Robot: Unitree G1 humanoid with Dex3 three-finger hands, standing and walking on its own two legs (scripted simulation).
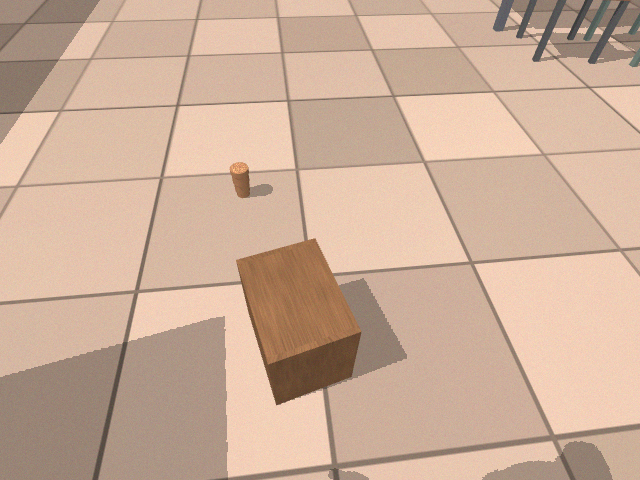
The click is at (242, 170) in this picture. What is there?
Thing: tapered cup
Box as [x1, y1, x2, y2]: [230, 162, 249, 197]
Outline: 237,162 230,166 230,173 232,176 233,183 235,185 237,195 240,197 245,197 249,194 248,169 245,163
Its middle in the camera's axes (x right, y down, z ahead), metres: -0.36 -0.29 +1.77
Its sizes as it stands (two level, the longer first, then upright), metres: 0.082 0.082 0.155
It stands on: the floor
